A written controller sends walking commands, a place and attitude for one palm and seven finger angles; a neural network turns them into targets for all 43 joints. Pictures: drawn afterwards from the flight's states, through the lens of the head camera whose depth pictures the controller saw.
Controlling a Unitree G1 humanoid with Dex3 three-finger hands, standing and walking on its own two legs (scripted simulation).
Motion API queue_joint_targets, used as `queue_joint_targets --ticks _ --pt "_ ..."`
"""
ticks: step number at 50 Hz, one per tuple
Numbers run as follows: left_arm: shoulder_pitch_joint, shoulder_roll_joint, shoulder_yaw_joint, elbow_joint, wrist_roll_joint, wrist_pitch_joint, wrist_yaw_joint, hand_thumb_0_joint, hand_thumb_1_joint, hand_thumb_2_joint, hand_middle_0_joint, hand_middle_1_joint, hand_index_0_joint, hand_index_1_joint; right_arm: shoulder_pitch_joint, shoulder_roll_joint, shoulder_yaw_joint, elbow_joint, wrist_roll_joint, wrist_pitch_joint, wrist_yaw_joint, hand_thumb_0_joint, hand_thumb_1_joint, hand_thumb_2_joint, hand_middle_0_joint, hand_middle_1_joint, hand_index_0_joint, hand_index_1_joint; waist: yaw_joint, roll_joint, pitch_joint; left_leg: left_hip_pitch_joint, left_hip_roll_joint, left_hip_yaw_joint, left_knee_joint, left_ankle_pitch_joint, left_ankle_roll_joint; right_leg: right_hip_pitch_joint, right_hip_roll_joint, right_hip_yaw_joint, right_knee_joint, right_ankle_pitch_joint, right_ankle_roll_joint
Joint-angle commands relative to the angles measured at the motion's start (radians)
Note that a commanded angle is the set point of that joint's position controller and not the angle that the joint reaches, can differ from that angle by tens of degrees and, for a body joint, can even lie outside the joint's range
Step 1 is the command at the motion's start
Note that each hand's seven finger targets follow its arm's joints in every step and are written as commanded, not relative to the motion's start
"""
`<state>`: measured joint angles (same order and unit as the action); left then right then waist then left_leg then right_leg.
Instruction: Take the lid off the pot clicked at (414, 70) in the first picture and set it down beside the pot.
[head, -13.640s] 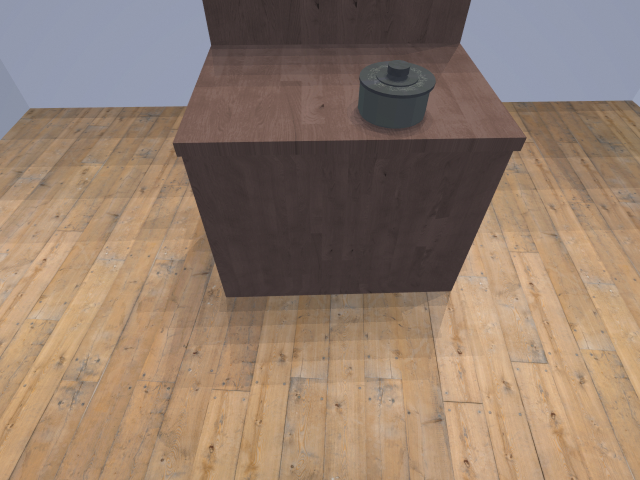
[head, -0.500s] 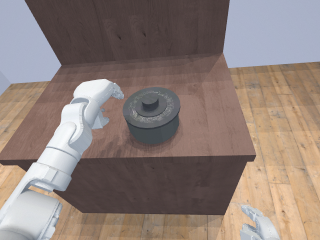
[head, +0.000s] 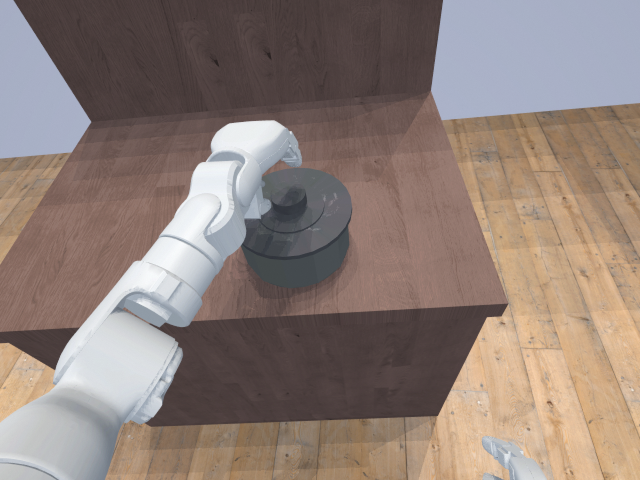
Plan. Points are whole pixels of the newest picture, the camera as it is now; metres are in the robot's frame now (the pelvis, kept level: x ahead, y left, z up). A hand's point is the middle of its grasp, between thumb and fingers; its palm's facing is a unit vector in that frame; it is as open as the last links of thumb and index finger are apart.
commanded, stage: move the open hand above the knob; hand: left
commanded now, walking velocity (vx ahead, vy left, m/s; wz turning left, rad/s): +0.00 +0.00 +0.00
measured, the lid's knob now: (288, 197) +0.50 +0.05 +0.06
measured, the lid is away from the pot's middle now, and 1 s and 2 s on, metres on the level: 0.00 0.00 0.00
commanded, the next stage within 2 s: lower the open fingers around the knob in 0.90 s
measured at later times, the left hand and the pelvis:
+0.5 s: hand (284, 181) +0.47 +0.04 +0.12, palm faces -0.32 -0.08 -0.95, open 9.9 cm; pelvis +0.00 +0.01 +0.00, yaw -1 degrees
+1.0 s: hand (283, 179) +0.46 +0.04 +0.14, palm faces -0.26 -0.05 -0.96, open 9.9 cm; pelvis -0.01 +0.00 +0.00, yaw -1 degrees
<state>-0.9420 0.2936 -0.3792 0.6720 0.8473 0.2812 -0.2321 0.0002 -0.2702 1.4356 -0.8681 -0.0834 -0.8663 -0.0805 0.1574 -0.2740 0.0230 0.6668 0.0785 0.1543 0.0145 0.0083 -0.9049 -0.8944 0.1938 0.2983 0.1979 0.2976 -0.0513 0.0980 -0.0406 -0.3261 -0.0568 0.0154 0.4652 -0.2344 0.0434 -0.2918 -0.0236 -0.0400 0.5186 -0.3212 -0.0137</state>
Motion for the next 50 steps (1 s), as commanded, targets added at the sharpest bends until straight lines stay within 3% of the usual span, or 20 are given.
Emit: queue_joint_targets --ticks 1,3,5,9,13,14,16,18,22,24,26,31,34,37,39,40,42,44,48,50 --pt "-0.406 0.086 0.088 0.160 0.023 0.092 0.091 0.000 -0.279 1.440 -0.850 -0.081 -0.850 -0.081 -0.014 -0.100 -0.032 -0.072 -0.004 -0.011 0.014 0.000 -0.900 -0.900 0.200 0.300 0.200 0.300 -0.008 -0.213 -0.257 0.118 0.009 -0.014 -0.021 0.288 0.008 0.015 0.037 -0.020 -0.027 0.422 -0.014" --pt "-0.462 -0.043 -0.013 0.102 0.031 0.105 0.071 0.000 -0.279 1.440 -0.850 -0.081 -0.850 -0.081 -0.037 -0.093 -0.045 -0.101 -0.012 -0.005 0.034 0.000 -0.900 -0.900 0.200 0.300 0.200 0.300 -0.019 -0.153 -0.345 0.181 0.004 -0.023 0.008 0.377 0.012 0.012 0.033 -0.015 -0.015 0.472 -0.021" --pt "-0.604 -0.024 -0.030 0.009 0.043 0.112 0.048 0.000 -0.279 1.440 -0.850 -0.081 -0.850 -0.081 -0.042 -0.097 -0.054 -0.110 -0.014 0.002 0.039 0.000 -0.900 -0.900 0.200 0.300 0.200 0.300 -0.046 -0.131 -0.436 0.243 0.006 -0.036 0.029 0.427 0.021 0.026 0.034 -0.006 -0.011 0.514 -0.018" --pt "-0.915 0.197 0.127 -0.082 0.018 0.043 0.064 0.000 -0.279 1.440 -0.850 -0.081 -0.850 -0.081 0.018 -0.097 -0.051 -0.088 -0.020 -0.047 -0.001 0.000 -0.900 -0.900 0.200 0.300 0.200 0.300 -0.069 -0.147 -0.564 0.288 -0.005 -0.053 0.028 0.385 0.038 0.096 0.036 0.021 -0.027 0.555 -0.010" --pt "-0.676 0.209 0.189 0.204 0.051 0.066 0.122 0.000 -0.279 1.440 -0.850 -0.081 -0.850 -0.081 0.070 -0.098 -0.041 -0.038 -0.024 -0.054 -0.020 0.000 -0.900 -0.900 0.200 0.300 0.200 0.300 -0.034 -0.250 -0.436 0.154 0.004 -0.031 -0.010 0.361 0.034 0.097 0.037 0.012 -0.031 0.534 -0.014" --pt "-0.610 0.167 0.162 0.297 0.062 0.096 0.132 0.000 -0.279 1.440 -0.850 -0.081 -0.850 -0.081 0.059 -0.104 -0.035 -0.030 -0.021 -0.045 -0.016 0.000 -0.900 -0.900 0.200 0.300 0.200 0.300 -0.032 -0.255 -0.360 0.112 0.011 -0.017 -0.024 0.331 0.025 0.063 0.038 0.004 -0.030 0.504 -0.013" --pt "-0.548 0.042 0.075 0.354 0.063 0.140 0.135 0.000 -0.279 1.440 -0.850 -0.081 -0.850 -0.081 0.053 -0.107 -0.040 -0.039 -0.018 -0.039 0.002 0.000 -0.900 -0.900 0.200 0.300 0.200 0.300 -0.032 -0.235 -0.311 0.101 0.017 -0.008 -0.025 0.325 0.015 0.014 0.043 -0.010 -0.027 0.467 -0.013" --pt "-0.561 -0.010 0.045 0.335 0.052 0.157 0.110 0.000 -0.279 1.440 -0.850 -0.081 -0.850 -0.081 0.039 -0.112 -0.048 -0.061 -0.021 -0.033 0.016 0.000 -0.900 -0.900 0.200 0.300 0.200 0.300 -0.033 -0.213 -0.349 0.123 0.013 -0.009 -0.010 0.361 0.017 0.024 0.038 -0.007 -0.025 0.491 -0.015" --pt "-0.850 0.103 0.085 0.002 0.015 0.068 0.068 0.000 -0.279 1.440 -0.850 -0.081 -0.850 -0.081 0.027 -0.094 -0.061 -0.103 -0.023 -0.065 0.003 0.000 -0.900 -0.900 0.200 0.300 0.200 0.300 -0.056 -0.117 -0.597 0.299 0.000 -0.040 0.023 0.443 0.041 0.108 0.029 0.025 -0.026 0.584 -0.006" --pt "-0.889 0.195 0.136 -0.051 0.033 0.015 0.072 0.000 -0.279 1.440 -0.850 -0.081 -0.850 -0.081 0.053 -0.093 -0.062 -0.090 -0.024 -0.084 -0.014 0.000 -0.900 -0.900 0.200 0.300 0.200 0.300 -0.061 -0.130 -0.604 0.312 0.005 -0.045 0.030 0.442 0.050 0.113 0.031 0.034 -0.038 0.598 -0.005" --pt "-0.813 0.209 0.145 0.045 0.065 0.015 0.096 0.000 -0.279 1.440 -0.850 -0.081 -0.850 -0.081 0.074 -0.092 -0.057 -0.061 -0.022 -0.085 -0.023 0.000 -0.900 -0.900 0.200 0.300 0.200 0.300 -0.055 -0.165 -0.514 0.269 0.011 -0.041 0.009 0.410 0.045 0.077 0.038 0.024 -0.041 0.551 -0.009" --pt "-0.579 -0.021 0.022 0.288 0.037 0.114 0.116 0.000 -0.279 1.440 -0.850 -0.081 -0.850 -0.081 0.041 -0.104 -0.054 -0.045 -0.012 -0.059 0.010 0.000 -0.900 -0.900 0.200 0.300 0.200 0.300 -0.042 -0.217 -0.300 0.145 0.014 -0.012 -0.024 0.309 0.020 -0.016 0.045 -0.009 -0.046 0.441 -0.011" --pt "-0.665 -0.050 -0.004 0.178 0.008 0.109 0.087 0.000 -0.279 1.440 -0.850 -0.081 -0.850 -0.081 0.005 -0.101 -0.060 -0.074 -0.013 -0.055 0.018 0.000 -0.900 -0.900 0.200 0.300 0.200 0.300 -0.050 -0.176 -0.394 0.204 0.004 -0.021 -0.001 0.335 0.029 0.014 0.037 0.004 -0.040 0.471 -0.011" --pt "-0.854 0.121 0.090 -0.015 0.022 0.047 0.085 0.000 -0.279 1.440 -0.850 -0.081 -0.850 -0.081 0.004 -0.091 -0.058 -0.087 -0.019 -0.077 0.000 0.000 -0.900 -0.900 0.200 0.300 0.200 0.300 -0.050 -0.116 -0.551 0.302 0.000 -0.042 0.014 0.365 0.038 0.078 0.031 0.028 -0.038 0.512 -0.012" --pt "-0.869 0.147 0.094 -0.019 0.039 0.016 0.095 0.000 -0.279 1.440 -0.850 -0.081 -0.850 -0.081 0.012 -0.083 -0.051 -0.080 -0.018 -0.084 -0.013 0.000 -0.900 -0.900 0.200 0.300 0.200 0.300 -0.054 -0.127 -0.537 0.283 0.001 -0.046 0.012 0.350 0.040 0.073 0.032 0.029 -0.040 0.507 -0.014" --pt "-0.838 0.119 0.072 0.034 0.051 0.022 0.105 0.000 -0.279 1.440 -0.850 -0.081 -0.850 -0.081 0.019 -0.078 -0.049 -0.067 -0.015 -0.083 -0.015 0.000 -0.900 -0.900 0.200 0.300 0.200 0.300 -0.057 -0.158 -0.482 0.257 0.004 -0.043 0.004 0.338 0.039 0.051 0.036 0.021 -0.042 0.488 -0.015" --pt "-0.699 0.082 0.069 0.214 0.066 0.075 0.128 0.000 -0.279 1.440 -0.850 -0.081 -0.850 -0.081 0.028 -0.090 -0.044 -0.036 -0.008 -0.063 -0.012 0.000 -0.900 -0.900 0.200 0.300 0.200 0.300 -0.052 -0.233 -0.336 0.159 0.013 -0.024 -0.024 0.272 0.029 0.007 0.043 0.004 -0.051 0.424 -0.014" --pt "-0.642 0.042 0.070 0.297 0.039 0.119 0.135 0.000 -0.279 1.440 -0.850 -0.081 -0.850 -0.081 0.010 -0.102 -0.040 -0.040 -0.007 -0.053 -0.006 0.000 -0.900 -0.900 0.200 0.300 0.200 0.300 -0.046 -0.266 -0.291 0.112 0.012 -0.017 -0.036 0.239 0.021 0.003 0.040 0.002 -0.053 0.400 -0.013" --pt "-0.754 -0.012 0.021 0.184 0.012 0.119 0.103 0.000 -0.279 1.440 -0.850 -0.081 -0.850 -0.081 -0.029 -0.091 -0.041 -0.082 -0.011 -0.053 -0.003 0.000 -0.900 -0.900 0.200 0.300 0.200 0.300 -0.051 -0.204 -0.412 0.167 -0.002 -0.018 -0.013 0.275 0.030 0.052 0.028 0.020 -0.044 0.453 -0.010" --pt "-0.799 0.092 0.074 0.128 0.036 0.089 0.091 0.000 -0.279 1.440 -0.850 -0.081 -0.850 -0.081 -0.023 -0.091 -0.042 -0.087 -0.016 -0.059 -0.013 0.000 -0.900 -0.900 0.200 0.300 0.200 0.300 -0.048 -0.161 -0.498 0.210 -0.005 -0.024 -0.002 0.298 0.037 0.095 0.024 0.036 -0.039 0.491 -0.010"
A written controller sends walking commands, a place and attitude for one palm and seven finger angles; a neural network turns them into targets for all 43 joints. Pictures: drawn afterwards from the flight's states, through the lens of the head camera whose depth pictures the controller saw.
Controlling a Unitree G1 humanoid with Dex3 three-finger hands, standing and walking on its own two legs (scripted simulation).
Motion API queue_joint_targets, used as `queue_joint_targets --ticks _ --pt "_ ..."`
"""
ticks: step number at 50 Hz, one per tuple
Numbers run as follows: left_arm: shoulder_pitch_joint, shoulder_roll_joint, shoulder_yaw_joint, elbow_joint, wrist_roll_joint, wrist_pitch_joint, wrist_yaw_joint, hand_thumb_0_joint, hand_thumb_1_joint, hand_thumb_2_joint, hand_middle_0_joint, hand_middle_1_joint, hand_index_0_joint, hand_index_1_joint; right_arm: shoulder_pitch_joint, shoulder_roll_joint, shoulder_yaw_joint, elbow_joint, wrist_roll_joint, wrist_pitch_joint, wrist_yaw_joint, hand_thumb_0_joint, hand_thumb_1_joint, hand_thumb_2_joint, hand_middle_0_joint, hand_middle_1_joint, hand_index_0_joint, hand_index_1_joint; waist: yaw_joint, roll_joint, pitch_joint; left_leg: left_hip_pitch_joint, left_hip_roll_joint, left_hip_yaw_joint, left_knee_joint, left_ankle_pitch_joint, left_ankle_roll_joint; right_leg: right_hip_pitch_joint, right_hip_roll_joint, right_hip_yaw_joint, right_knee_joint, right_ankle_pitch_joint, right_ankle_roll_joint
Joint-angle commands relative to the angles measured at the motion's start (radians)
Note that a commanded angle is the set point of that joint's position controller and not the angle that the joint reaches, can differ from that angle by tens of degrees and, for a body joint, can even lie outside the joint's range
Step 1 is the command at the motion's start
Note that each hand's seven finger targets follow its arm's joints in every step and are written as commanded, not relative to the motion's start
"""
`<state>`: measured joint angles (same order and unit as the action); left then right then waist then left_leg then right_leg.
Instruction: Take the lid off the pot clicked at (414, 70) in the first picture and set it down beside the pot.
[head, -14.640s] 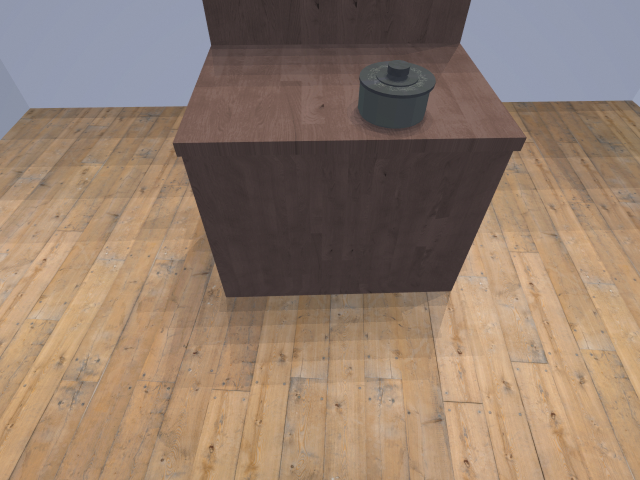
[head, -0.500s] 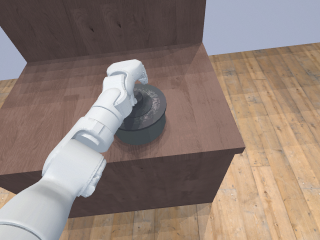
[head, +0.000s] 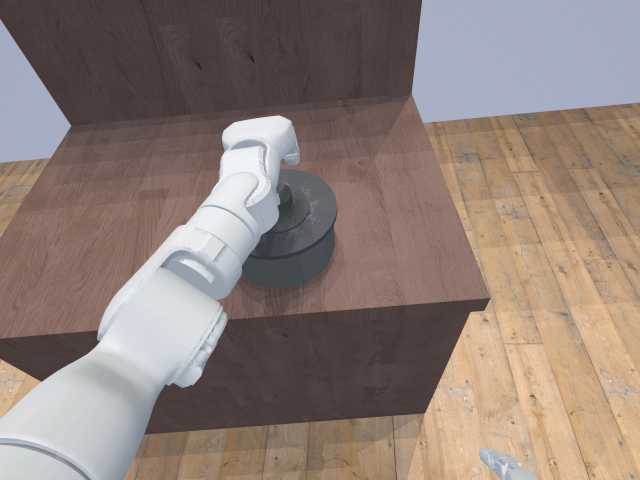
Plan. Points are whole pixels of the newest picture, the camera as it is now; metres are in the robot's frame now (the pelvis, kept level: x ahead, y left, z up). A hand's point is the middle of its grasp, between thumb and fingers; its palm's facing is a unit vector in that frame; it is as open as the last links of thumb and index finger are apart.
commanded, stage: lower the open fingers around the knob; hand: left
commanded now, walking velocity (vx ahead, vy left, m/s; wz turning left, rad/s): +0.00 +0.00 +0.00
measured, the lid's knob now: (274, 198) +0.51 +0.06 +0.06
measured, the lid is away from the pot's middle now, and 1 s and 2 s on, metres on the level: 0.00 0.00 0.01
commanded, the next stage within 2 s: close the fingers and squeeze the knob in 0.98 s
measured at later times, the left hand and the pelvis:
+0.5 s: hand (275, 192) +0.47 +0.05 +0.10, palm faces -0.29 -0.05 -0.96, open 9.9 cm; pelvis +0.01 +0.00 +0.00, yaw -1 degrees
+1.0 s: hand (272, 203) +0.48 +0.06 +0.08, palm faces -0.32 -0.06 -0.95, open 9.9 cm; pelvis +0.01 +0.01 +0.00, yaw -1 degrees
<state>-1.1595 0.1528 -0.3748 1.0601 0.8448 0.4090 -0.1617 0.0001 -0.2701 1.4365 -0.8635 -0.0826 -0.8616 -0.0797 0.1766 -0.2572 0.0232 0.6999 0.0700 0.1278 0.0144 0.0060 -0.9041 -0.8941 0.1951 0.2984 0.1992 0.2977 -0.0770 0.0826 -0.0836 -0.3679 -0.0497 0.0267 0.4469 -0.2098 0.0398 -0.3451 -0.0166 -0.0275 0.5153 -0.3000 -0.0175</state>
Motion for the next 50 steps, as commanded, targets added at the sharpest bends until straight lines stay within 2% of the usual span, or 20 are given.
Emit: queue_joint_targets --ticks 1,3,5,9,11,15,20,23,25,27,29,31,33,37,41,42,44,47,49,50 --pt "-0.596 0.218 0.047 -0.242 0.047 -0.036 0.011 0.000 -0.279 1.440 -0.850 -0.081 -0.850 -0.081 -0.037 -0.105 -0.042 -0.114 -0.008 -0.031 -0.017 0.000 -0.900 -0.900 0.200 0.300 0.200 0.300 -0.030 -0.142 -0.457 0.262 -0.016 -0.036 0.019 0.273 0.042 0.139 0.019 0.024 -0.038 0.477 -0.006" --pt "-0.561 0.193 0.035 -0.196 0.054 -0.037 0.001 0.000 -0.279 1.440 -0.850 -0.081 -0.850 -0.081 -0.009 -0.104 -0.042 -0.104 -0.002 -0.026 -0.024 0.000 -0.900 -0.900 0.200 0.300 0.200 0.300 -0.043 -0.196 -0.396 0.223 -0.011 -0.035 0.010 0.265 0.047 0.119 0.024 0.015 -0.055 0.462 -0.007" --pt "-0.530 0.217 0.067 -0.160 0.045 -0.034 0.010 0.000 -0.279 1.440 -0.850 -0.081 -0.850 -0.081 -0.003 -0.113 -0.041 -0.092 -0.002 -0.027 -0.027 0.000 -0.900 -0.900 0.200 0.300 0.200 0.300 -0.038 -0.214 -0.339 0.196 -0.009 -0.028 -0.002 0.220 0.043 0.102 0.026 0.012 -0.059 0.430 -0.003" --pt "-0.488 0.157 0.036 -0.168 0.021 -0.052 0.010 0.000 -0.279 1.440 -0.850 -0.081 -0.850 -0.081 -0.004 -0.116 -0.043 -0.103 -0.003 -0.032 -0.025 0.000 -0.900 -0.900 0.200 0.300 0.200 0.300 -0.036 -0.206 -0.351 0.201 -0.009 -0.024 0.005 0.247 0.044 0.108 0.024 0.015 -0.054 0.460 -0.002" --pt "-0.506 0.186 0.049 -0.203 0.040 -0.063 0.021 0.000 -0.279 1.440 -0.850 -0.081 -0.850 -0.081 0.005 -0.116 -0.047 -0.101 -0.005 -0.031 -0.023 0.000 -0.900 -0.900 0.200 0.300 0.200 0.300 -0.032 -0.162 -0.384 0.231 -0.005 -0.027 0.008 0.273 0.044 0.107 0.025 0.016 -0.051 0.464 -0.005" --pt "-0.470 0.241 0.097 -0.195 0.048 -0.073 0.049 0.000 -0.279 1.440 -0.850 -0.081 -0.850 -0.081 0.015 -0.115 -0.047 -0.099 -0.007 -0.031 -0.026 0.000 -0.900 -0.900 0.200 0.300 0.200 0.300 -0.020 -0.185 -0.396 0.207 -0.004 -0.023 0.007 0.285 0.046 0.144 0.027 0.019 -0.051 0.490 -0.005" --pt "-0.480 0.176 0.049 -0.201 0.051 -0.063 0.083 0.000 -0.279 1.440 -0.850 -0.081 -0.850 -0.081 0.017 -0.111 -0.057 -0.089 -0.003 -0.038 -0.017 0.000 -0.900 -0.900 0.200 0.300 0.200 0.300 -0.028 -0.145 -0.396 0.240 0.003 -0.027 0.017 0.312 0.043 0.098 0.034 0.010 -0.045 0.478 -0.010" --pt "-0.426 0.170 0.067 -0.171 0.032 -0.050 0.083 0.000 -0.279 1.440 -0.850 -0.081 -0.850 -0.081 0.016 -0.112 -0.058 -0.087 -0.006 -0.034 -0.011 0.000 -0.900 -0.900 0.200 0.300 0.200 0.300 -0.018 -0.166 -0.401 0.221 0.000 -0.025 0.022 0.333 0.042 0.119 0.034 0.007 -0.042 0.506 -0.010" --pt "-0.418 0.219 0.098 -0.173 0.037 -0.042 0.083 0.000 -0.279 1.440 -0.850 -0.081 -0.850 -0.081 0.016 -0.120 -0.057 -0.083 -0.008 -0.025 -0.011 0.000 -0.900 -0.900 0.200 0.300 0.200 0.300 -0.015 -0.179 -0.416 0.215 0.003 -0.019 0.020 0.324 0.042 0.138 0.031 0.012 -0.040 0.521 -0.005" --pt "-0.398 0.137 0.031 -0.133 0.038 -0.030 0.074 0.000 -0.279 1.440 -0.850 -0.081 -0.850 -0.081 0.010 -0.115 -0.058 -0.082 -0.004 -0.018 -0.012 0.000 -0.900 -0.900 0.200 0.300 0.200 0.300 -0.032 -0.206 -0.370 0.196 -0.001 -0.011 0.024 0.308 0.044 0.111 0.033 0.008 -0.046 0.518 -0.003" --pt "-0.389 0.107 0.011 -0.127 0.035 -0.027 0.062 0.000 -0.279 1.440 -0.850 -0.081 -0.850 -0.081 0.014 -0.122 -0.059 -0.080 -0.003 -0.012 -0.011 0.000 -0.900 -0.900 0.200 0.300 0.200 0.300 -0.041 -0.210 -0.342 0.187 0.001 -0.008 0.028 0.303 0.045 0.088 0.035 0.006 -0.049 0.514 -0.002" --pt "-0.411 0.160 0.053 -0.122 0.025 -0.030 0.060 0.000 -0.279 1.440 -0.850 -0.081 -0.850 -0.081 0.018 -0.129 -0.057 -0.078 -0.004 -0.008 -0.019 0.000 -0.900 -0.900 0.200 0.300 0.200 0.300 -0.045 -0.218 -0.346 0.179 -0.001 -0.011 0.024 0.275 0.046 0.092 0.034 0.012 -0.051 0.488 0.001" --pt "-0.462 0.158 0.053 -0.173 0.004 -0.058 0.056 0.000 -0.279 1.440 -0.850 -0.081 -0.850 -0.081 0.015 -0.120 -0.056 -0.087 -0.004 -0.018 -0.029 0.000 -0.900 -0.900 0.200 0.300 0.200 0.300 -0.053 -0.208 -0.375 0.188 -0.005 -0.013 0.031 0.275 0.052 0.105 0.029 0.019 -0.053 0.499 0.002" --pt "-0.420 0.129 0.018 -0.114 0.050 -0.064 0.061 0.000 -0.279 1.440 -0.850 -0.081 -0.850 -0.081 0.044 -0.124 -0.059 -0.063 -0.005 -0.008 -0.029 0.000 -0.900 -0.900 0.200 0.300 0.200 0.300 -0.064 -0.154 -0.357 0.221 0.009 -0.021 0.040 0.300 0.044 0.027 0.037 0.006 -0.041 0.454 -0.006" --pt "-0.438 0.146 0.045 -0.166 0.043 -0.096 0.086 0.000 -0.279 1.440 -0.850 -0.081 -0.850 -0.081 0.040 -0.116 -0.064 -0.076 -0.010 -0.009 -0.021 0.000 -0.900 -0.900 0.200 0.300 0.200 0.300 -0.049 -0.098 -0.430 0.267 0.014 -0.039 0.057 0.370 0.038 0.036 0.039 0.005 -0.025 0.471 -0.012" --pt "-0.472 0.124 0.026 -0.200 0.037 -0.101 0.093 0.000 -0.279 1.440 -0.850 -0.081 -0.850 -0.081 0.043 -0.114 -0.067 -0.073 -0.010 -0.010 -0.020 0.000 -0.900 -0.900 0.200 0.300 0.200 0.300 -0.057 -0.093 -0.451 0.288 0.017 -0.043 0.058 0.382 0.036 0.028 0.040 0.003 -0.023 0.474 -0.011" --pt "-0.444 0.101 0.020 -0.143 0.030 -0.098 0.106 0.000 -0.279 1.440 -0.850 -0.081 -0.850 -0.081 0.053 -0.113 -0.072 -0.063 -0.010 -0.016 -0.016 0.000 -0.900 -0.900 0.200 0.300 0.200 0.300 -0.058 -0.116 -0.416 0.276 0.020 -0.048 0.068 0.392 0.037 0.002 0.047 -0.006 -0.023 0.467 -0.012" --pt "-0.432 0.155 0.066 -0.103 0.024 -0.060 0.128 0.000 -0.279 1.440 -0.850 -0.081 -0.850 -0.081 0.057 -0.124 -0.066 -0.050 -0.008 -0.010 -0.020 0.000 -0.900 -0.900 0.200 0.300 0.200 0.300 -0.054 -0.193 -0.382 0.201 0.014 -0.030 0.041 0.308 0.038 0.044 0.046 0.000 -0.034 0.453 -0.007" --pt "-0.477 0.104 0.017 -0.126 0.022 -0.063 0.128 0.000 -0.279 1.440 -0.850 -0.081 -0.850 -0.081 0.052 -0.121 -0.067 -0.049 -0.006 -0.016 -0.020 0.000 -0.900 -0.900 0.200 0.300 0.200 0.300 -0.066 -0.154 -0.393 0.219 0.014 -0.030 0.046 0.322 0.038 0.025 0.044 0.000 -0.028 0.464 -0.009" --pt "-0.449 0.120 0.034 -0.082 0.028 -0.052 0.129 0.000 -0.279 1.440 -0.850 -0.081 -0.850 -0.081 0.061 -0.122 -0.067 -0.041 -0.007 -0.015 -0.018 0.000 -0.900 -0.900 0.200 0.300 0.200 0.300 -0.059 -0.172 -0.377 0.208 0.013 -0.036 0.046 0.319 0.038 0.024 0.046 -0.004 -0.029 0.452 -0.010"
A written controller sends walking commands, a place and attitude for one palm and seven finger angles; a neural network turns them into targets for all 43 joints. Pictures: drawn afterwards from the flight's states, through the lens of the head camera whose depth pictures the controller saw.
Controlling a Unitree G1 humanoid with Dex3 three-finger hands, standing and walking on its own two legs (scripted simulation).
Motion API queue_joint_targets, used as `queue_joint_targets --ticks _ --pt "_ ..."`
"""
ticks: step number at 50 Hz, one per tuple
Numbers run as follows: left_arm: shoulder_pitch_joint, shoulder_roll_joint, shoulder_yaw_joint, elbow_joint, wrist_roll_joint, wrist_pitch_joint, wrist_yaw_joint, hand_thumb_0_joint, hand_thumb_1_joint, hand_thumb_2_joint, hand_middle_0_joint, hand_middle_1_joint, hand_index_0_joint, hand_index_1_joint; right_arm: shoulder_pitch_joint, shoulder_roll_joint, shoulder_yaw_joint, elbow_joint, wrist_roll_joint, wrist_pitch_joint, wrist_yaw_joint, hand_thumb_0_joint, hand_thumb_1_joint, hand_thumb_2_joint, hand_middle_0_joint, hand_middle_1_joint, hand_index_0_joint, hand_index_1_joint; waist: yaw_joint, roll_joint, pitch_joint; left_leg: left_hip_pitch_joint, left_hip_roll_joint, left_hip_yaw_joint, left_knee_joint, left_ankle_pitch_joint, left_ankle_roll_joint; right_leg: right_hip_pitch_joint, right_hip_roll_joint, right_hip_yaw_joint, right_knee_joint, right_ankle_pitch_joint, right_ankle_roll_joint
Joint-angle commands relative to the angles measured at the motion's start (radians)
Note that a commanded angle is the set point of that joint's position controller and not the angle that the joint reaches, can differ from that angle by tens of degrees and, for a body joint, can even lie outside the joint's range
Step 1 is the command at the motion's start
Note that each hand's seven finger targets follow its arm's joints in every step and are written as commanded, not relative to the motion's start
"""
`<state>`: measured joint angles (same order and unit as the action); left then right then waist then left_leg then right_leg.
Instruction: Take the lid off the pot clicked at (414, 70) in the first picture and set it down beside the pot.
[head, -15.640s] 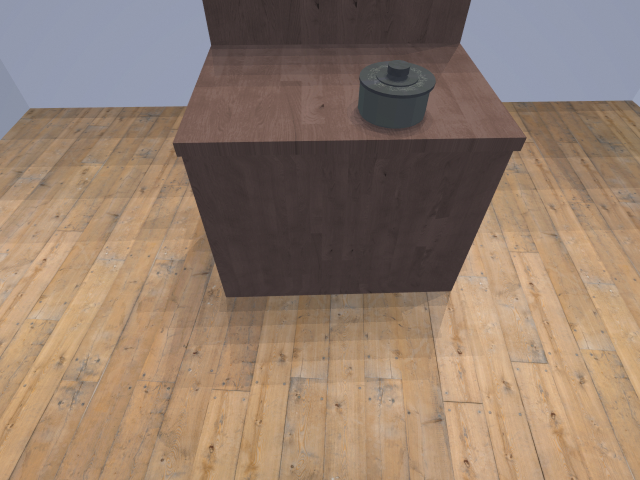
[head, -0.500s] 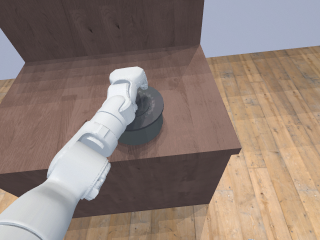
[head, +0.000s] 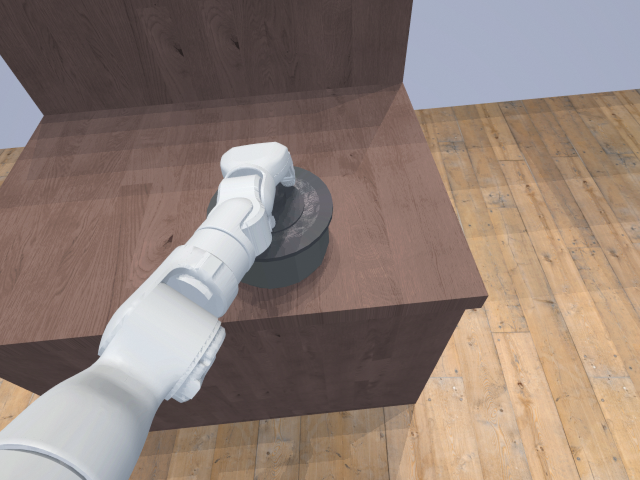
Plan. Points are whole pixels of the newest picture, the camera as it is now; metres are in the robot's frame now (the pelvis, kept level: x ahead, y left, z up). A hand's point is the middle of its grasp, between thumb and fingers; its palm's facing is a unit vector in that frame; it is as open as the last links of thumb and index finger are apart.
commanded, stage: close the fingers and squeeze the knob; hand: left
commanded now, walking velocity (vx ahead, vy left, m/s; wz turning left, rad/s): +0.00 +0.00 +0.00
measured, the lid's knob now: (267, 196) +0.50 +0.06 +0.06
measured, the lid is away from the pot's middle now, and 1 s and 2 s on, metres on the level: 0.00 0.01 0.01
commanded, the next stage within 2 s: lift the lid straight up in 1.52 s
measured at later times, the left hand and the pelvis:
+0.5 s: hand (261, 201) +0.47 +0.06 +0.08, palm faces -0.33 -0.07 -0.94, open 9.1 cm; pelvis +0.00 +0.00 +0.00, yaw +0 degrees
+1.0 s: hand (262, 204) +0.46 +0.06 +0.08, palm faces -0.33 -0.07 -0.94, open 8.4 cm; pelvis +0.00 +0.00 +0.00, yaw +0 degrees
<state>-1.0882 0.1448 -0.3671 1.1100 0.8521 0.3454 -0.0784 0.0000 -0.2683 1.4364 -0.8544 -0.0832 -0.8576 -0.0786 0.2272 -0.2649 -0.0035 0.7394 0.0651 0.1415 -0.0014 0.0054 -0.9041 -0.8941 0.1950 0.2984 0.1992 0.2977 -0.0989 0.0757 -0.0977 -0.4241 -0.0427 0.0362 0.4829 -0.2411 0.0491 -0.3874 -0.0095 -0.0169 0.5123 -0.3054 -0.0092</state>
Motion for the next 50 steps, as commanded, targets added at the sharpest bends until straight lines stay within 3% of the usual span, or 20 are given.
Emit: queue_joint_targets --ticks 1,4,5,11,13,14,16,19,20,24,25,28,32,34,39,43,45,47,48,50 --pt "-0.512 0.127 0.022 -0.125 0.027 0.020 0.042 0.000 -0.279 1.440 -0.850 -0.081 -0.850 -0.081 0.013 -0.119 -0.040 -0.078 -0.002 -0.027 -0.001 0.000 -0.900 -0.900 0.200 0.300 0.200 0.300 -0.039 -0.166 -0.358 0.262 0.007 -0.041 0.008 0.347 0.029 0.064 0.039 -0.014 -0.028 0.457 -0.017" --pt "-0.531 0.210 0.088 -0.140 0.027 0.023 0.036 0.000 -0.279 1.440 -0.850 -0.081 -0.850 -0.081 0.012 -0.126 -0.035 -0.085 -0.008 -0.026 -0.010 0.000 -0.900 -0.900 0.200 0.300 0.200 0.300 -0.032 -0.163 -0.389 0.245 0.004 -0.037 0.004 0.331 0.032 0.104 0.034 -0.002 -0.028 0.469 -0.016" --pt "-0.509 0.222 0.097 -0.127 0.026 0.023 0.034 0.000 -0.152 1.141 -0.622 -0.512 -0.622 -0.512 0.013 -0.122 -0.033 -0.090 -0.009 -0.028 -0.013 0.000 -0.900 -0.900 0.200 0.300 0.200 0.300 -0.023 -0.162 -0.406 0.242 -0.002 -0.036 0.005 0.338 0.033 0.129 0.032 0.002 -0.028 0.484 -0.016" --pt "-0.455 0.158 0.042 -0.123 0.034 0.013 -0.003 0.000 -0.092 1.131 -0.604 -0.654 -0.604 -0.654 0.018 -0.120 -0.040 -0.102 -0.006 -0.022 -0.010 0.000 -0.900 -0.900 0.200 0.300 0.200 0.300 -0.034 -0.169 -0.369 0.253 0.003 -0.030 0.015 0.363 0.037 0.098 0.035 -0.006 -0.038 0.499 -0.013" --pt "-0.471 0.206 0.084 -0.156 0.017 -0.003 -0.007 0.000 -0.072 1.126 -0.602 -0.691 -0.602 -0.691 0.021 -0.125 -0.037 -0.107 -0.005 -0.023 -0.014 0.000 -0.900 -0.900 0.200 0.300 0.200 0.300 -0.028 -0.177 -0.373 0.232 0.003 -0.029 0.008 0.357 0.039 0.126 0.031 -0.002 -0.038 0.510 -0.013" --pt "-0.479 0.232 0.097 -0.171 0.021 -0.010 -0.004 0.000 -0.061 1.123 -0.602 -0.709 -0.602 -0.709 0.016 -0.124 -0.037 -0.110 -0.005 -0.024 -0.016 0.000 -0.900 -0.900 0.200 0.300 0.200 0.300 -0.025 -0.155 -0.387 0.246 0.003 -0.029 0.008 0.346 0.037 0.126 0.031 0.001 -0.038 0.498 -0.013" --pt "-0.481 0.146 0.027 -0.146 0.021 -0.009 -0.002 0.000 -0.040 1.116 -0.603 -0.742 -0.603 -0.742 0.023 -0.117 -0.038 -0.101 -0.002 -0.027 -0.015 0.000 -0.900 -0.900 0.200 0.300 0.200 0.300 -0.040 -0.138 -0.348 0.264 0.005 -0.035 0.004 0.337 0.035 0.069 0.036 -0.011 -0.041 0.456 -0.015" --pt "-0.486 0.182 0.055 -0.150 0.034 -0.016 0.007 0.000 -0.007 1.103 -0.608 -0.785 -0.608 -0.785 0.028 -0.124 -0.040 -0.098 -0.002 -0.031 -0.014 0.000 -0.900 -0.900 0.200 0.300 0.200 0.300 -0.038 -0.145 -0.340 0.260 0.010 -0.042 0.006 0.329 0.034 0.060 0.039 -0.011 -0.043 0.433 -0.017" --pt "-0.492 0.164 0.037 -0.135 0.030 -0.012 0.010 0.000 0.005 1.098 -0.610 -0.799 -0.610 -0.799 0.028 -0.122 -0.039 -0.094 -0.001 -0.031 -0.014 0.000 -0.900 -0.900 0.200 0.300 0.200 0.300 -0.044 -0.151 -0.331 0.253 0.008 -0.039 0.001 0.302 0.033 0.054 0.039 -0.011 -0.044 0.412 -0.016" --pt "-0.545 0.185 0.059 -0.224 0.023 -0.032 0.029 0.000 0.050 1.075 -0.621 -0.847 -0.621 -0.847 0.028 -0.116 -0.044 -0.100 -0.006 -0.048 -0.010 0.000 -0.900 -0.900 0.200 0.300 0.200 0.300 -0.030 -0.088 -0.442 0.326 0.010 -0.052 0.015 0.370 0.030 0.077 0.036 -0.008 -0.029 0.450 -0.020" --pt "-0.532 0.162 0.040 -0.225 0.027 -0.033 0.027 0.000 0.062 1.068 -0.624 -0.858 -0.624 -0.858 0.024 -0.112 -0.046 -0.100 -0.006 -0.048 -0.006 0.000 -0.900 -0.900 0.200 0.300 0.200 0.300 -0.028 -0.074 -0.454 0.348 0.011 -0.056 0.022 0.406 0.027 0.073 0.037 -0.011 -0.023 0.468 -0.021" --pt "-0.470 0.168 0.059 -0.178 0.035 -0.020 0.029 0.000 0.098 1.047 -0.636 -0.888 -0.636 -0.888 0.023 -0.115 -0.049 -0.096 -0.007 -0.036 0.000 0.000 -0.900 -0.900 0.200 0.300 0.200 0.300 -0.021 -0.150 -0.412 0.298 0.013 -0.050 0.022 0.420 0.031 0.087 0.039 -0.014 -0.028 0.491 -0.021" --pt "-0.518 0.165 0.048 -0.182 0.021 -0.001 0.039 0.000 0.148 1.014 -0.655 -0.922 -0.655 -0.922 0.016 -0.116 -0.043 -0.090 -0.003 -0.036 -0.003 0.000 -0.900 -0.900 0.200 0.300 0.200 0.300 -0.034 -0.175 -0.376 0.262 0.005 -0.035 0.014 0.361 0.034 0.099 0.038 -0.010 -0.033 0.502 -0.015" --pt "-0.512 0.206 0.077 -0.215 0.024 -0.009 0.038 0.000 0.173 0.995 -0.666 -0.937 -0.666 -0.937 0.007 -0.117 -0.042 -0.099 -0.005 -0.038 -0.004 0.000 -0.900 -0.900 0.200 0.300 0.200 0.300 -0.021 -0.146 -0.411 0.279 0.004 -0.039 0.017 0.390 0.034 0.123 0.034 -0.005 -0.027 0.526 -0.017" --pt "-0.497 0.152 0.031 -0.185 0.035 0.001 0.026 0.000 0.239 0.941 -0.695 -0.967 -0.695 -0.967 0.000 -0.115 -0.038 -0.099 -0.002 -0.027 -0.003 0.000 -0.900 -0.900 0.200 0.300 0.200 0.300 -0.032 -0.142 -0.357 0.264 0.007 -0.038 0.010 0.354 0.032 0.085 0.035 -0.010 -0.034 0.481 -0.019" --pt "-0.478 0.224 0.097 -0.229 0.027 -0.014 0.027 0.000 0.294 0.890 -0.722 -0.986 -0.722 -0.986 -0.006 -0.111 -0.038 -0.115 -0.008 -0.029 -0.008 0.000 -0.900 -0.900 0.200 0.300 0.200 0.300 -0.009 -0.149 -0.436 0.275 0.002 -0.039 0.013 0.391 0.035 0.159 0.028 -0.001 -0.030 0.533 -0.020" --pt "-0.470 0.166 0.046 -0.214 0.029 -0.011 0.019 0.000 0.323 0.862 -0.737 -0.993 -0.737 -0.993 -0.006 -0.108 -0.040 -0.111 -0.006 -0.025 -0.007 0.000 -0.900 -0.900 0.200 0.300 0.200 0.300 -0.023 -0.147 -0.407 0.281 0.002 -0.032 0.020 0.390 0.036 0.129 0.031 -0.005 -0.032 0.538 -0.015" --pt "-0.480 0.196 0.060 -0.217 0.038 -0.004 0.019 0.000 0.287 0.915 -0.712 -0.967 -0.712 -0.967 -0.001 -0.117 -0.040 -0.106 -0.002 -0.019 -0.007 0.000 -0.900 -0.900 0.200 0.300 0.200 0.300 -0.028 -0.181 -0.377 0.258 0.007 -0.026 0.011 0.357 0.036 0.127 0.031 -0.005 -0.039 0.525 -0.013" --pt "-0.482 0.178 0.052 -0.237 0.031 -0.013 0.015 0.000 0.279 0.932 -0.704 -0.960 -0.705 -0.959 -0.013 -0.110 -0.041 -0.118 -0.002 -0.022 -0.008 0.000 -0.900 -0.900 0.200 0.300 0.200 0.300 -0.022 -0.173 -0.395 0.263 0.002 -0.030 0.016 0.384 0.039 0.138 0.030 -0.002 -0.036 0.542 -0.016" --pt "-0.473 0.214 0.078 -0.251 0.032 -0.017 0.021 0.000 0.275 0.953 -0.696 -0.952 -0.698 -0.950 -0.008 -0.112 -0.041 -0.116 -0.006 -0.024 -0.007 0.000 -0.900 -0.900 0.200 0.300 0.200 0.300 -0.014 -0.141 -0.424 0.286 0.000 -0.028 0.020 0.396 0.038 0.151 0.029 0.002 -0.032 0.557 -0.014"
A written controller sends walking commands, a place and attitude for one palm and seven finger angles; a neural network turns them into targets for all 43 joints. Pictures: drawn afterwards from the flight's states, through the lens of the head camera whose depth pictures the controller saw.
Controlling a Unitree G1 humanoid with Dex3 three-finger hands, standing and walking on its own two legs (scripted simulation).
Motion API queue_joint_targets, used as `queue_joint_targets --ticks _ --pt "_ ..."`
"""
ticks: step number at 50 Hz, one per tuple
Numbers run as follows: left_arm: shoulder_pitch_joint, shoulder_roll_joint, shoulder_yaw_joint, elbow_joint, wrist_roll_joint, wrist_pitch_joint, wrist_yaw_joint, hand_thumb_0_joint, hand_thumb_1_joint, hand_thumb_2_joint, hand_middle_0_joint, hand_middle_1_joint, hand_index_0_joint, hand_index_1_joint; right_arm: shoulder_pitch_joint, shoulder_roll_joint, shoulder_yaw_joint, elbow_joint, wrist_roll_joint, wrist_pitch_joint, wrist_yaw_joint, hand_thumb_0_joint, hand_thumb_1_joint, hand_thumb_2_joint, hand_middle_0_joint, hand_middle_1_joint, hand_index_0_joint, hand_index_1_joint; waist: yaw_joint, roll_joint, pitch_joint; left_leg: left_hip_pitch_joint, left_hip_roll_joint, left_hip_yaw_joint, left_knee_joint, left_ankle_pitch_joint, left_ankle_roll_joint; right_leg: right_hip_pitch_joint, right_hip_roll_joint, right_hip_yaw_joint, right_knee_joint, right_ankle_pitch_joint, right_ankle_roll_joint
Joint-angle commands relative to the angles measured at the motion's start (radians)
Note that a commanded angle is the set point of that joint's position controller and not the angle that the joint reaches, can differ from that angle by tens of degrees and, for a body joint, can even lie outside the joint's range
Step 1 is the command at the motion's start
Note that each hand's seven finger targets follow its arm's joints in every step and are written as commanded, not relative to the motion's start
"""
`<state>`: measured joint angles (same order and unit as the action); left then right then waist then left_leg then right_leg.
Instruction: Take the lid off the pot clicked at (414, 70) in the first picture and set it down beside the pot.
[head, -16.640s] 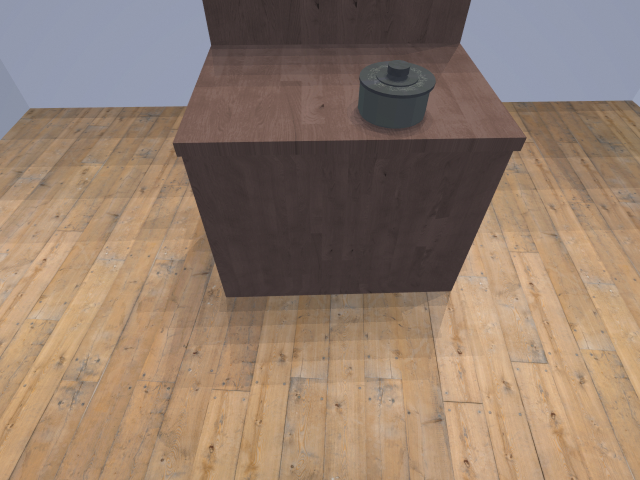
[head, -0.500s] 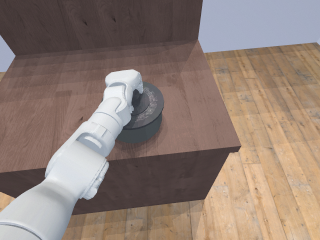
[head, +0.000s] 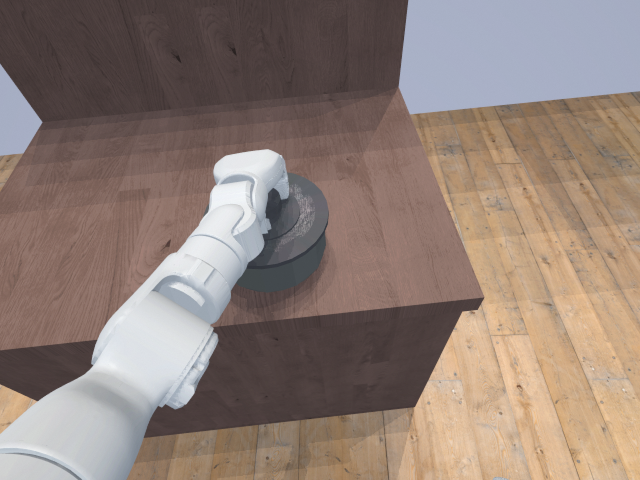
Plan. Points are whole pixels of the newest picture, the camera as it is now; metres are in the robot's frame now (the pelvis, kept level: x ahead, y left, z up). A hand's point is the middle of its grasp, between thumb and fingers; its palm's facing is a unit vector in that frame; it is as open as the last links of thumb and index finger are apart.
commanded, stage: close the fingers and squeeze the knob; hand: left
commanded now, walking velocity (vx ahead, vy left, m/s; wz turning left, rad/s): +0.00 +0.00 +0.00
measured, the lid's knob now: (262, 203) +0.49 +0.06 +0.06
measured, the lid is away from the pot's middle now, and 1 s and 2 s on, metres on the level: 0.01 0.01 0.00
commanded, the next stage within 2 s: lift the lid straight up in 0.52 s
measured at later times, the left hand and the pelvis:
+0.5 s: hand (258, 207) +0.46 +0.06 +0.08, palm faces -0.34 -0.08 -0.94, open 8.4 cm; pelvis +0.00 +0.00 +0.00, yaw +0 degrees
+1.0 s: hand (254, 203) +0.46 +0.07 +0.10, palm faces -0.30 -0.08 -0.95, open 8.4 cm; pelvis -0.01 +0.00 +0.00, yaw +0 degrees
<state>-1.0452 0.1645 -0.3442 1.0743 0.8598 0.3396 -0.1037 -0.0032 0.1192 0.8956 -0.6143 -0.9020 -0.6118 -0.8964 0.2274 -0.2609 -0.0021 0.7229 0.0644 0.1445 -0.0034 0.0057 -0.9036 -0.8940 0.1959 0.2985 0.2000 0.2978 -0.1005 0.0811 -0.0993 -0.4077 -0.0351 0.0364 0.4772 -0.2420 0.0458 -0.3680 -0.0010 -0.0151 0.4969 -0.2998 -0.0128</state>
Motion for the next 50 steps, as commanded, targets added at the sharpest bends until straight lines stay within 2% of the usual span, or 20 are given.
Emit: queue_joint_targets --ticks 1,5,8,9,15,17,20,23,26,29,32,36,38,40,43,44,45,46,47,50 --pt "-0.502 0.184 0.045 -0.196 0.026 -0.008 0.044 0.000 0.277 0.960 -0.695 -0.950 -0.696 -0.947 -0.014 -0.115 -0.041 -0.098 -0.003 -0.022 -0.004 0.000 -0.900 -0.900 0.200 0.300 0.200 0.300 -0.014 -0.158 -0.403 0.261 -0.006 -0.030 0.023 0.391 0.040 0.125 0.021 -0.004 -0.017 0.543 -0.012" --pt "-0.498 0.142 0.014 -0.197 0.026 -0.009 0.043 0.000 0.303 0.979 -0.700 -0.949 -0.700 -0.944 -0.015 -0.114 -0.044 -0.096 0.000 -0.019 0.000 0.000 -0.900 -0.900 0.200 0.300 0.200 0.300 -0.020 -0.141 -0.374 0.265 -0.002 -0.034 0.019 0.378 0.037 0.093 0.025 -0.012 -0.020 0.509 -0.013" --pt "-0.500 0.191 0.055 -0.183 0.020 -0.003 0.051 0.000 0.332 0.992 -0.707 -0.951 -0.706 -0.944 -0.016 -0.116 -0.039 -0.099 -0.001 -0.020 -0.005 0.000 -0.900 -0.900 0.200 0.300 0.200 0.300 -0.012 -0.155 -0.372 0.233 -0.008 -0.033 0.012 0.344 0.039 0.121 0.022 -0.004 -0.028 0.492 -0.015" --pt "-0.485 0.186 0.045 -0.141 0.026 0.008 0.050 0.000 0.343 0.996 -0.710 -0.952 -0.709 -0.944 -0.014 -0.121 -0.037 -0.089 -0.001 -0.016 -0.008 0.000 -0.900 -0.900 0.200 0.300 0.200 0.300 -0.020 -0.162 -0.347 0.220 -0.008 -0.026 0.010 0.321 0.039 0.108 0.023 -0.001 -0.030 0.486 -0.014" --pt "-0.517 0.201 0.050 -0.129 0.037 0.017 0.049 0.000 0.401 1.024 -0.734 -0.964 -0.733 -0.954 -0.006 -0.124 -0.035 -0.082 0.000 -0.016 -0.014 0.000 -0.900 -0.900 0.200 0.300 0.200 0.300 -0.027 -0.152 -0.355 0.226 -0.005 -0.029 0.005 0.312 0.037 0.096 0.023 -0.004 -0.028 0.462 -0.014" --pt "-0.542 0.177 0.033 -0.147 0.034 0.014 0.046 0.000 0.419 1.032 -0.744 -0.969 -0.745 -0.959 -0.001 -0.119 -0.038 -0.085 -0.001 -0.023 -0.016 0.000 -0.900 -0.900 0.200 0.300 0.200 0.300 -0.032 -0.155 -0.366 0.242 -0.005 -0.031 0.008 0.308 0.039 0.088 0.025 -0.004 -0.031 0.450 -0.013" --pt "-0.520 0.227 0.073 -0.130 0.032 0.011 0.043 0.000 0.444 1.045 -0.761 -0.978 -0.764 -0.968 0.004 -0.126 -0.034 -0.086 -0.003 -0.022 -0.021 0.000 -0.900 -0.900 0.200 0.300 0.200 0.300 -0.025 -0.169 -0.372 0.214 -0.007 -0.025 0.006 0.306 0.040 0.120 0.021 0.003 -0.031 0.476 -0.011" --pt "-0.527 0.181 0.037 -0.121 0.030 0.007 0.033 0.000 0.470 1.057 -0.780 -0.987 -0.783 -0.978 0.003 -0.122 -0.033 -0.091 0.000 -0.025 -0.024 0.000 -0.900 -0.900 0.200 0.300 0.200 0.300 -0.033 -0.166 -0.352 0.207 -0.007 -0.026 0.006 0.304 0.040 0.097 0.022 -0.001 -0.034 0.461 -0.013" --pt "-0.503 0.208 0.058 -0.100 0.042 0.003 0.039 0.000 0.493 1.069 -0.797 -0.997 -0.802 -0.986 0.014 -0.125 -0.037 -0.084 -0.004 -0.028 -0.021 0.000 -0.900 -0.900 0.200 0.300 0.200 0.300 -0.027 -0.140 -0.351 0.233 -0.003 -0.031 0.010 0.318 0.038 0.077 0.026 -0.004 -0.032 0.449 -0.015" --pt "-0.514 0.262 0.101 -0.164 0.042 -0.014 0.042 0.000 0.504 1.076 -0.809 -1.004 -0.814 -0.992 0.014 -0.127 -0.038 -0.097 -0.008 -0.030 -0.023 0.000 -0.900 -0.900 0.200 0.300 0.200 0.300 -0.014 -0.147 -0.412 0.242 -0.001 -0.031 0.011 0.352 0.039 0.129 0.022 0.001 -0.026 0.498 -0.014" --pt "-0.544 0.162 0.021 -0.178 0.034 -0.012 0.040 0.000 0.507 1.081 -0.816 -1.008 -0.822 -0.995 0.017 -0.121 -0.043 -0.092 -0.001 -0.033 -0.017 0.000 -0.900 -0.900 0.200 0.300 0.200 0.300 -0.032 -0.152 -0.374 0.259 0.003 -0.035 0.007 0.338 0.038 0.076 0.029 -0.013 -0.033 0.458 -0.012" --pt "-0.597 0.251 0.086 -0.254 0.037 -0.032 0.063 0.000 0.509 1.084 -0.821 -1.011 -0.827 -0.996 0.012 -0.119 -0.046 -0.093 -0.004 -0.051 -0.013 0.000 -0.900 -0.900 0.200 0.300 0.200 0.300 -0.013 -0.091 -0.450 0.326 0.007 -0.052 0.008 0.388 0.034 0.095 0.029 -0.009 -0.026 0.465 -0.017" --pt "-0.632 0.199 0.047 -0.308 0.025 -0.047 0.065 0.000 0.509 1.085 -0.823 -1.012 -0.828 -0.996 0.002 -0.106 -0.048 -0.102 -0.003 -0.065 -0.010 0.000 -0.900 -0.900 0.200 0.300 0.200 0.300 -0.015 -0.079 -0.479 0.356 0.005 -0.061 0.020 0.446 0.036 0.095 0.028 -0.012 -0.020 0.495 -0.019" --pt "-0.629 0.172 0.018 -0.303 0.030 -0.043 0.068 0.000 0.510 1.085 -0.823 -1.013 -0.829 -0.997 0.002 -0.107 -0.051 -0.090 0.000 -0.071 0.001 0.000 -0.900 -0.900 0.200 0.300 0.200 0.300 -0.020 -0.072 -0.456 0.379 0.012 -0.072 0.021 0.460 0.030 0.061 0.033 -0.019 -0.017 0.477 -0.017" --pt "-0.608 0.185 0.044 -0.257 0.014 -0.023 0.075 0.000 0.510 1.086 -0.824 -1.013 -0.829 -0.997 0.002 -0.112 -0.051 -0.078 0.000 -0.073 0.007 0.000 -0.900 -0.900 0.200 0.300 0.200 0.300 -0.012 -0.128 -0.421 0.336 0.007 -0.068 0.012 0.429 0.031 0.075 0.034 -0.023 -0.022 0.468 -0.019" --pt "-0.611 0.217 0.070 -0.242 0.013 -0.013 0.079 0.000 0.510 1.086 -0.824 -1.013 -0.829 -0.997 0.000 -0.119 -0.048 -0.071 -0.001 -0.073 0.007 0.000 -0.900 -0.900 0.200 0.300 0.200 0.300 -0.010 -0.143 -0.410 0.324 0.005 -0.065 0.006 0.401 0.030 0.081 0.034 -0.021 -0.021 0.468 -0.017" --pt "-0.602 0.198 0.052 -0.203 0.009 0.001 0.077 0.000 0.510 1.086 -0.824 -1.013 -0.829 -0.997 -0.008 -0.118 -0.045 -0.067 0.000 -0.071 0.004 0.000 -0.900 -0.900 0.200 0.300 0.200 0.300 -0.015 -0.164 -0.390 0.300 -0.001 -0.054 0.000 0.364 0.032 0.085 0.034 -0.017 -0.027 0.460 -0.014" --pt "-0.652 0.214 0.059 -0.242 0.005 0.004 0.078 0.000 0.510 1.086 -0.824 -1.013 -0.830 -0.997 -0.007 -0.118 -0.043 -0.066 0.002 -0.073 0.002 0.000 -0.900 -0.900 0.200 0.300 0.200 0.300 -0.018 -0.162 -0.403 0.301 -0.001 -0.053 -0.007 0.343 0.032 0.094 0.030 -0.015 -0.029 0.456 -0.013" --pt "-0.673 0.187 0.030 -0.256 0.008 0.003 0.073 0.000 0.510 1.086 -0.824 -1.013 -0.830 -0.997 -0.017 -0.111 -0.042 -0.073 0.003 -0.081 0.002 0.000 -0.900 -0.900 0.200 0.300 0.200 0.300 -0.021 -0.166 -0.403 0.302 -0.006 -0.055 -0.005 0.336 0.034 0.094 0.030 -0.017 -0.029 0.455 -0.012" --pt "-0.667 0.227 0.058 -0.247 0.018 0.001 0.059 0.000 0.510 1.086 -0.825 -1.013 -0.830 -0.997 -0.012 -0.115 -0.039 -0.071 0.000 -0.086 -0.003 0.000 -0.900 -0.900 0.200 0.300 0.200 0.300 -0.015 -0.158 -0.426 0.311 -0.010 -0.056 -0.002 0.346 0.037 0.116 0.025 -0.006 -0.029 0.476 -0.013"
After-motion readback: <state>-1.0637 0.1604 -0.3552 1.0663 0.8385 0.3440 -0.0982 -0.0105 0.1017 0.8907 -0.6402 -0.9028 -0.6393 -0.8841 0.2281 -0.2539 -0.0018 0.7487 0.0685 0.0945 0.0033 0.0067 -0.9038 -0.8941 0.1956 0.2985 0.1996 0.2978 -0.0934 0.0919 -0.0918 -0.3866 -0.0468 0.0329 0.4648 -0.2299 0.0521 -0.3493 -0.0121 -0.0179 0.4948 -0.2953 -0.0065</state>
